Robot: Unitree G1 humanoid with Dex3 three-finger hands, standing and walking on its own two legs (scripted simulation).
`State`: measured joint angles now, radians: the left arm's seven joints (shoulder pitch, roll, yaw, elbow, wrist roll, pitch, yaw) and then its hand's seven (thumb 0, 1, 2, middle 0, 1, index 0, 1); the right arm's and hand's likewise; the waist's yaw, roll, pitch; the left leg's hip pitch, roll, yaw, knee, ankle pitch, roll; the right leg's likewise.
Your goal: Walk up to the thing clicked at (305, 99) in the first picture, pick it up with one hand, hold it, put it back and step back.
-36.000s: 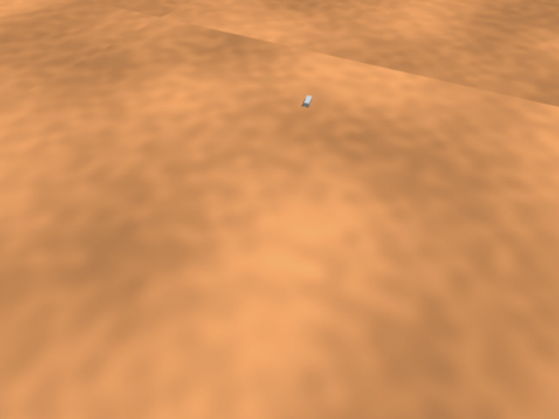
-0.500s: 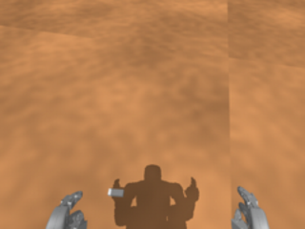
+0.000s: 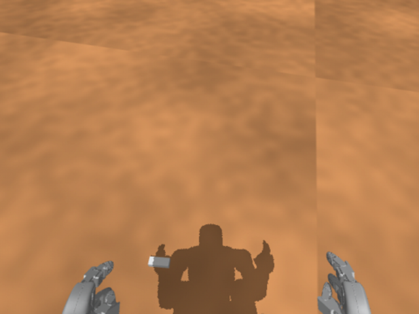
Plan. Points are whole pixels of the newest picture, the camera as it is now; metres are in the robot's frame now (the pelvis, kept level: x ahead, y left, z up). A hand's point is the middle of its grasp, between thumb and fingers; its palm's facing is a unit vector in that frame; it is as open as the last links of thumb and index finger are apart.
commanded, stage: home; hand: left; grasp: from above
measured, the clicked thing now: (159, 262) +0.47 +0.23 -0.70
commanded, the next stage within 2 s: stand in 0.70 s
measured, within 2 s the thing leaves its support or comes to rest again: neither
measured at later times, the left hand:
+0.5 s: hand (113, 306) +0.17 +0.18 -0.04, palm faces +0.05 -0.98 -0.20, open 7.4 cm
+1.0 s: hand out of the picture +0.14 +0.23 -0.09, palm faces +0.01 -0.94 -0.34, open 7.4 cm
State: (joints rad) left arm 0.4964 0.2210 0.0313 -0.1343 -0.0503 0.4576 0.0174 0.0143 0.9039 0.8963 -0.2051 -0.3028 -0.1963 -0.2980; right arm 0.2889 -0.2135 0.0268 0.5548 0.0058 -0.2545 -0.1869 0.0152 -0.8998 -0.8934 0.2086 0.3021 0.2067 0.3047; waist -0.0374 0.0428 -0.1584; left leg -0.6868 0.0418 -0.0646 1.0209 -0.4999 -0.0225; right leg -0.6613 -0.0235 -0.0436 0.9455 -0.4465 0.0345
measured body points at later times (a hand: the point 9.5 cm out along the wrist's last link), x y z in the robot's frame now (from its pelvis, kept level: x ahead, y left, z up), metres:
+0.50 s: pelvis +0.00 +0.00 +0.00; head +0.02 +0.02 +0.45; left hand +0.16 +0.24 -0.03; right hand +0.16 -0.24 -0.06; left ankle +0.01 +0.13 -0.68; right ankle +0.02 -0.14 -0.68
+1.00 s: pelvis -0.01 +0.01 +0.02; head +0.01 +0.01 +0.47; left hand +0.14 +0.28 -0.07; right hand +0.12 -0.26 -0.09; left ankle +0.01 +0.13 -0.68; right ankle +0.02 -0.14 -0.68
